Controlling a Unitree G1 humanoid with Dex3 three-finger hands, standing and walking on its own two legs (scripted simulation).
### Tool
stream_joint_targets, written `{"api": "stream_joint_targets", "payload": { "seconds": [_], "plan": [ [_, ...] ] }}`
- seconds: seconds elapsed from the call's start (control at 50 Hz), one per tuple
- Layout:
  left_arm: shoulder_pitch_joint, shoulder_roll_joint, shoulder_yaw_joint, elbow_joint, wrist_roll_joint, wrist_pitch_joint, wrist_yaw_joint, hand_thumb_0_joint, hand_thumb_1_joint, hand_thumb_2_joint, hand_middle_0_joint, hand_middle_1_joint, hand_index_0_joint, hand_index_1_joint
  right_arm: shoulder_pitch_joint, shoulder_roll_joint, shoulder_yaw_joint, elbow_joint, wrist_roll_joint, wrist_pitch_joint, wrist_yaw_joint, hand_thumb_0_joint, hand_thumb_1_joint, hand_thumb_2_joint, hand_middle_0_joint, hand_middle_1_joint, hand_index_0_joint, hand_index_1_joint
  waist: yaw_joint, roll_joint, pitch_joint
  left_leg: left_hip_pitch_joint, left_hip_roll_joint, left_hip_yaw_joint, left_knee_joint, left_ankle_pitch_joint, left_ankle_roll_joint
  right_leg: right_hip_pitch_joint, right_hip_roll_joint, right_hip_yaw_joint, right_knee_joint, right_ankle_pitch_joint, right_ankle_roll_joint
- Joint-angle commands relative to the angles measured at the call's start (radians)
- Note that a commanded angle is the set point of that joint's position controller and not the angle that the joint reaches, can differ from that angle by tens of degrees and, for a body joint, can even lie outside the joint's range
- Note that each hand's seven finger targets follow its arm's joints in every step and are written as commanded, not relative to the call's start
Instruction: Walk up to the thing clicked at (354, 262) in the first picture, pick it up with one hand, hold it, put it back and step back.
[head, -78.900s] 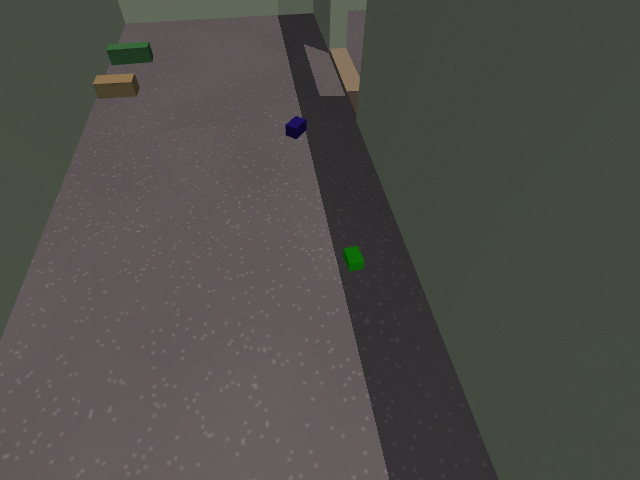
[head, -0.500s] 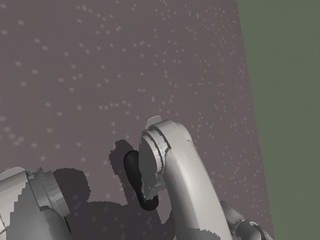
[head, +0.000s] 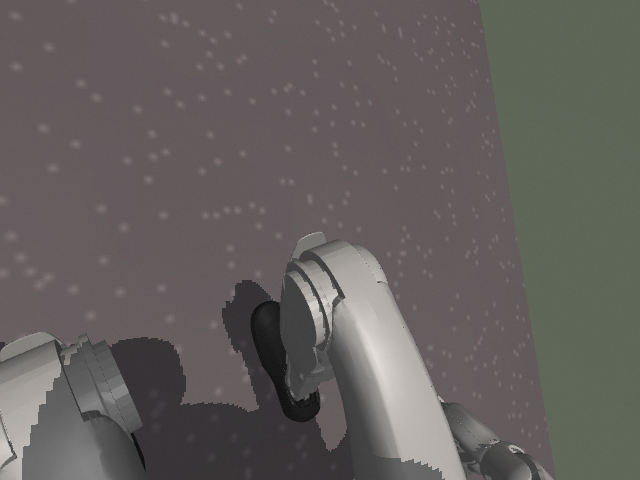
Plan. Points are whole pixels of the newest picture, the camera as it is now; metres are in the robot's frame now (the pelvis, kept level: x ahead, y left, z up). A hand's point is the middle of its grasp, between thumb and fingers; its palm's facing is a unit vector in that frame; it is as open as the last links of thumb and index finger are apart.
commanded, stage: close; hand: left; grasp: from above
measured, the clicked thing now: out of the picture +0.46 +0.35 -0.27
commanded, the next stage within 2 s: none
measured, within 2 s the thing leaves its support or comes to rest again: neither
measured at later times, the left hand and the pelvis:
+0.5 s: hand out of the picture +0.44 +0.34 -0.24, palm faces -0.51 -0.07 -0.86, open 9.8 cm; pelvis +0.00 +0.00 +0.00, yaw +0 degrees
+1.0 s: hand out of the picture +0.45 +0.34 -0.24, palm faces -0.50 -0.06 -0.86, open 9.5 cm; pelvis +0.00 +0.00 +0.00, yaw +0 degrees
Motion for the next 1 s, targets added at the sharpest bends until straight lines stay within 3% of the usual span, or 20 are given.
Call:
{"api": "stream_joint_targets", "payload": {
  "seconds": [0.0,0.02,0.08,0.14,0.2,0.22,0.3,0.36,0.44,0.48,0.54,0.62,0.66,0.7,0.78,0.8,0.88,0.92,0.96,0.98],
  "plan": [
    [-0.244,0.237,0.022,-0.112,-0.034,-0.001,0.038,0.000,0.262,0.716,-0.566,-0.766,-0.600,-0.729,0.180,-0.334,-0.117,0.015,0.005,0.010,-0.017,0.000,-0.887,-0.894,0.200,0.300,0.200,0.300,-0.060,0.533,-0.605,0.481,0.023,0.078,-0.313,0.274,-0.027,0.297,0.035,-0.145,-0.143,0.183,-0.079],
    [-0.245,0.216,0.013,-0.117,-0.031,-0.002,0.030,0.000,0.284,0.708,-0.577,-0.768,-0.613,-0.728,0.182,-0.344,-0.125,0.009,0.003,0.006,-0.015,0.000,-0.886,-0.894,0.200,0.300,0.200,0.300,-0.064,0.523,-0.588,0.484,0.020,0.077,-0.301,0.279,-0.028,0.276,0.028,-0.143,-0.141,0.188,-0.079],
    [-0.259,0.248,0.033,-0.136,-0.031,-0.007,0.026,0.000,0.287,0.690,-0.575,-0.759,-0.614,-0.716,0.191,-0.341,-0.122,0.007,0.007,0.009,-0.018,0.000,-0.884,-0.893,0.200,0.299,0.200,0.299,-0.059,0.543,-0.622,0.516,0.022,0.076,-0.301,0.307,-0.029,0.292,0.027,-0.141,-0.141,0.208,-0.079],
    [-0.234,0.225,0.023,-0.110,-0.035,-0.011,0.021,0.000,0.309,0.705,-0.592,-0.757,-0.628,-0.717,0.192,-0.341,-0.119,0.010,0.006,0.014,-0.018,0.000,-0.885,-0.893,0.200,0.300,0.200,0.300,-0.069,0.527,-0.597,0.514,0.024,0.064,-0.304,0.316,-0.034,0.275,0.028,-0.149,-0.138,0.201,-0.080],
    [-0.247,0.259,0.033,-0.132,-0.031,-0.018,0.025,0.000,0.287,0.702,-0.587,-0.728,-0.618,-0.693,0.201,-0.336,-0.119,0.006,0.008,0.022,-0.023,0.000,-0.883,-0.892,0.200,0.299,0.200,0.299,-0.057,0.531,-0.645,0.514,0.022,0.077,-0.302,0.326,-0.026,0.327,0.034,-0.143,-0.144,0.217,-0.080],
    [-0.259,0.247,0.016,-0.140,-0.027,-0.018,0.022,0.000,0.292,0.699,-0.590,-0.740,-0.622,-0.703,0.201,-0.337,-0.122,0.012,0.010,0.022,-0.024,0.000,-0.885,-0.893,0.200,0.300,0.200,0.300,-0.056,0.534,-0.633,0.506,0.020,0.085,-0.294,0.315,-0.024,0.313,0.034,-0.139,-0.143,0.215,-0.082],
    [-0.239,0.225,0.014,-0.109,-0.035,-0.021,0.029,0.000,0.325,0.719,-0.598,-0.771,-0.636,-0.728,0.205,-0.341,-0.125,0.019,0.005,0.023,-0.024,0.000,-0.884,-0.892,0.200,0.300,0.200,0.300,-0.062,0.526,-0.584,0.481,0.019,0.081,-0.301,0.291,-0.028,0.284,0.035,-0.150,-0.150,0.190,-0.083],
    [-0.230,0.226,0.016,-0.114,-0.024,-0.022,0.025,0.000,0.331,0.703,-0.608,-0.748,-0.645,-0.708,0.210,-0.335,-0.120,0.008,0.006,0.027,-0.022,0.000,-0.883,-0.891,0.200,0.299,0.200,0.299,-0.063,0.546,-0.607,0.535,0.025,0.067,-0.312,0.339,-0.036,0.281,0.029,-0.149,-0.132,0.213,-0.081],
    [-0.214,0.214,0.009,-0.088,-0.026,-0.024,0.026,0.000,0.336,0.708,-0.605,-0.766,-0.644,-0.722,0.177,-0.328,-0.108,-0.004,0.003,0.025,-0.024,0.000,-0.884,-0.892,0.200,0.300,0.200,0.300,-0.058,0.511,-0.580,0.494,0.022,0.071,-0.308,0.280,-0.030,0.281,0.031,-0.148,-0.148,0.171,-0.081],
    [-0.272,0.260,0.025,-0.165,-0.022,-0.028,0.032,0.000,0.333,0.690,-0.605,-0.750,-0.645,-0.706,0.202,-0.332,-0.120,0.008,0.006,0.025,-0.025,0.000,-0.883,-0.892,0.200,0.299,0.200,0.300,-0.049,0.551,-0.639,0.522,0.022,0.079,-0.313,0.287,-0.027,0.304,0.033,-0.141,-0.141,0.190,-0.079],
    [-0.230,0.214,0.010,-0.116,-0.035,-0.019,0.034,0.000,0.349,0.688,-0.615,-0.742,-0.655,-0.698,0.179,-0.334,-0.120,0.010,0.004,0.023,-0.024,0.000,-0.884,-0.892,0.200,0.300,0.200,0.300,-0.058,0.507,-0.597,0.482,0.021,0.075,-0.306,0.280,-0.026,0.286,0.035,-0.148,-0.151,0.181,-0.079],
    [-0.257,0.236,0.012,-0.135,-0.019,-0.016,0.039,0.000,0.331,0.673,-0.616,-0.713,-0.651,-0.674,0.190,-0.335,-0.126,0.014,0.007,0.022,-0.026,0.000,-0.884,-0.892,0.200,0.300,0.200,0.300,-0.056,0.550,-0.614,0.517,0.025,0.069,-0.314,0.290,-0.034,0.271,0.034,-0.147,-0.139,0.183,-0.085],
    [-0.242,0.207,0.003,-0.122,-0.023,-0.010,0.036,0.000,0.345,0.669,-0.619,-0.722,-0.658,-0.680,0.187,-0.330,-0.123,0.009,0.007,0.015,-0.020,0.000,-0.883,-0.891,0.200,0.299,0.200,0.299,-0.062,0.540,-0.606,0.521,0.024,0.069,-0.309,0.292,-0.032,0.269,0.030,-0.145,-0.132,0.188,-0.079],
    [-0.270,0.238,0.020,-0.150,-0.023,-0.010,0.050,0.000,0.339,0.674,-0.624,-0.707,-0.658,-0.669,0.196,-0.337,-0.129,0.027,0.006,0.017,-0.022,0.000,-0.885,-0.893,0.200,0.300,0.200,0.300,-0.056,0.541,-0.625,0.510,0.022,0.072,-0.315,0.297,-0.031,0.281,0.035,-0.148,-0.140,0.197,-0.081],
    [-0.243,0.194,-0.003,-0.109,-0.025,-0.001,0.045,0.000,0.332,0.652,-0.611,-0.709,-0.651,-0.665,0.191,-0.332,-0.127,0.020,0.005,0.008,-0.016,0.000,-0.884,-0.892,0.200,0.299,0.200,0.300,-0.066,0.543,-0.597,0.511,0.026,0.069,-0.311,0.295,-0.033,0.269,0.034,-0.149,-0.133,0.192,-0.082],
    [-0.270,0.220,0.009,-0.139,-0.025,0.000,0.050,0.000,0.330,0.666,-0.611,-0.706,-0.648,-0.665,0.198,-0.332,-0.129,0.024,0.009,0.010,-0.017,0.000,-0.882,-0.891,0.200,0.299,0.200,0.299,-0.058,0.552,-0.622,0.522,0.024,0.068,-0.320,0.301,-0.033,0.272,0.035,-0.147,-0.132,0.200,-0.080],
    [-0.253,0.206,0.007,-0.108,-0.024,0.008,0.039,0.000,0.329,0.634,-0.611,-0.686,-0.649,-0.644,0.188,-0.338,-0.131,0.022,0.010,0.005,-0.011,0.000,-0.884,-0.892,0.200,0.299,0.200,0.300,-0.062,0.547,-0.592,0.509,0.024,0.063,-0.312,0.308,-0.035,0.256,0.030,-0.148,-0.132,0.199,-0.081],
    [-0.280,0.241,0.022,-0.143,-0.023,0.004,0.038,0.000,0.336,0.626,-0.614,-0.688,-0.654,-0.644,0.199,-0.343,-0.132,0.015,0.013,0.009,-0.014,0.000,-0.883,-0.892,0.200,0.300,0.200,0.300,-0.059,0.563,-0.615,0.513,0.021,0.067,-0.319,0.309,-0.034,0.276,0.029,-0.145,-0.135,0.202,-0.083],
    [-0.254,0.226,0.016,-0.102,-0.022,0.005,0.034,0.000,0.314,0.595,-0.598,-0.673,-0.640,-0.626,0.203,-0.339,-0.128,0.019,0.013,0.009,-0.012,0.000,-0.884,-0.892,0.200,0.300,0.200,0.300,-0.057,0.562,-0.607,0.522,0.022,0.066,-0.315,0.320,-0.037,0.268,0.028,-0.145,-0.127,0.211,-0.083],
    [-0.233,0.201,0.006,-0.077,-0.025,0.006,0.029,0.000,0.321,0.600,-0.593,-0.697,-0.640,-0.646,0.211,-0.339,-0.128,0.015,0.010,0.008,-0.009,0.000,-0.885,-0.892,0.200,0.300,0.200,0.300,-0.073,0.538,-0.583,0.510,0.021,0.072,-0.308,0.313,-0.031,0.272,0.029,-0.149,-0.130,0.209,-0.077]
  ]
}}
